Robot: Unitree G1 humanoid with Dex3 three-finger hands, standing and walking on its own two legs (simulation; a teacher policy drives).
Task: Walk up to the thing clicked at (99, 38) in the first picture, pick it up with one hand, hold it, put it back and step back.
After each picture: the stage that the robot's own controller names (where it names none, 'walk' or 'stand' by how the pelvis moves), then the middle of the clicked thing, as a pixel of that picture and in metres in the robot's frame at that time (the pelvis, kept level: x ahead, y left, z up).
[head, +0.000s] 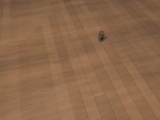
stand; (101, 36) +1.48 -0.19 -0.72
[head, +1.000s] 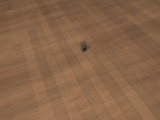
walk; (83, 46) +1.37 +0.12 -0.70
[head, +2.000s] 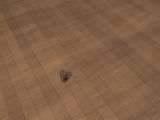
walk; (63, 76) +0.87 +0.25 -0.71
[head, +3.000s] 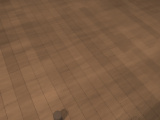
walk; (57, 117) +0.47 +0.19 -0.69
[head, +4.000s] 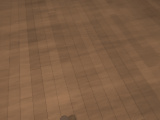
stand; out of the picture +0.46 +0.17 -0.71
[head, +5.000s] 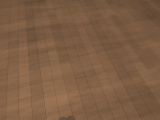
stand; out of the picture +0.45 +0.16 -0.72
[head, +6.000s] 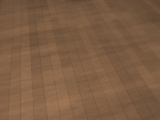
stand; out of the picture +0.44 +0.18 -0.73
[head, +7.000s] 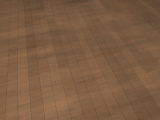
stand; out of the picture +0.44 +0.19 -0.73
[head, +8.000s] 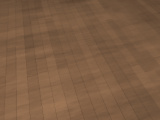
stand; out of the picture +0.43 +0.20 -0.73
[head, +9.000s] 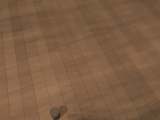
go down; (55, 114) +0.44 +0.21 -0.70
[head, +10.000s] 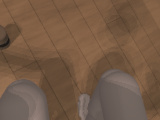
go down; out of the picture +0.51 +0.25 -0.29
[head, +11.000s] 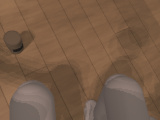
close in; (14, 43) +0.51 +0.24 -0.29
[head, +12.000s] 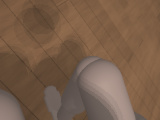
close in; out of the picture +0.50 +0.30 -0.23
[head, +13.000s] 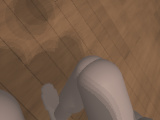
close; out of the picture +0.48 +0.31 -0.24
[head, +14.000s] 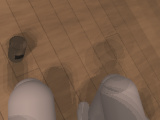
lift; (17, 50) +0.48 +0.22 -0.27
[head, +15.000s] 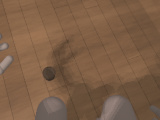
go down; (49, 74) +0.46 +0.17 -0.43
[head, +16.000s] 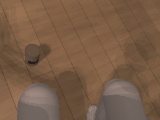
go down; (32, 55) +0.49 +0.19 -0.31
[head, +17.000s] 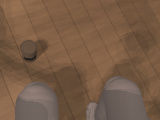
go down; (29, 52) +0.49 +0.19 -0.30
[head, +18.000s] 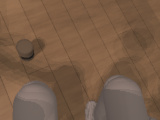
close in; (26, 51) +0.49 +0.20 -0.30
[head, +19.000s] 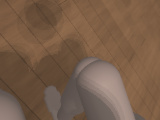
lift; out of the picture +0.47 +0.26 -0.24
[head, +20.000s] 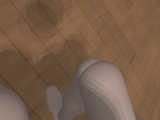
lift; out of the picture +0.46 +0.26 -0.24
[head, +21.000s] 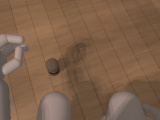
close; (53, 67) +0.49 +0.17 -0.38
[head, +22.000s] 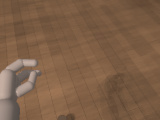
hold; out of the picture +0.43 +0.15 -0.66
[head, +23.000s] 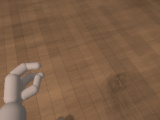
stand; out of the picture +0.42 +0.16 -0.67
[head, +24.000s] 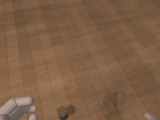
hold; (62, 113) +0.43 +0.15 -0.62
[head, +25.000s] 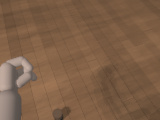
crouch; (58, 115) +0.43 +0.16 -0.65
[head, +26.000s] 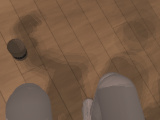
lower; (18, 50) +0.49 +0.19 -0.30
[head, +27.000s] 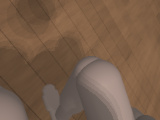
lower; out of the picture +0.47 +0.26 -0.24
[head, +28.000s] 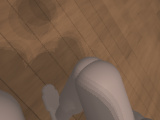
lower; out of the picture +0.47 +0.26 -0.23
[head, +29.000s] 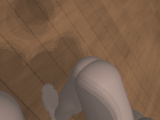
lower; out of the picture +0.47 +0.26 -0.24
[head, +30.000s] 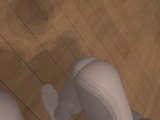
lower; out of the picture +0.47 +0.26 -0.24
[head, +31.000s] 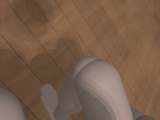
open; out of the picture +0.47 +0.26 -0.24
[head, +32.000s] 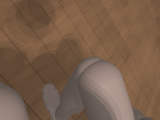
rise; out of the picture +0.41 +0.19 -0.26
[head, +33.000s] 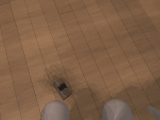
walk; (62, 89) +0.40 +0.12 -0.49
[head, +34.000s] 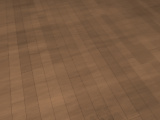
stand; out of the picture +0.34 +0.10 -0.69
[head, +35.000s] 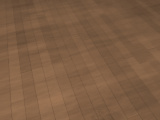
stand; out of the picture +0.34 +0.11 -0.69
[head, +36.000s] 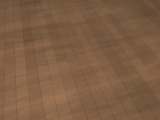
stand; out of the picture +0.34 +0.10 -0.72
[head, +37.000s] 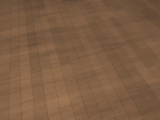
stand; out of the picture +0.35 +0.10 -0.75
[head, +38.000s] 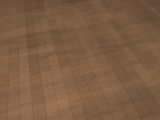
stand; out of the picture +0.33 +0.10 -0.75
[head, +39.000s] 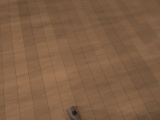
walk; (73, 115) +0.39 +0.04 -0.72
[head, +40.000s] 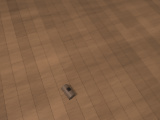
walk; (68, 91) +0.60 +0.11 -0.73
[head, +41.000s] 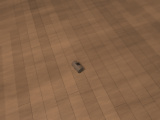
walk; (77, 66) +0.92 +0.17 -0.73
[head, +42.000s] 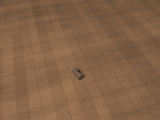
stand; (77, 73) +0.95 +0.08 -0.74
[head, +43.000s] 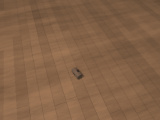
stand; (76, 73) +0.99 +0.09 -0.75
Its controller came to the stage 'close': yes
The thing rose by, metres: 0.01
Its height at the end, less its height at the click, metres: -0.02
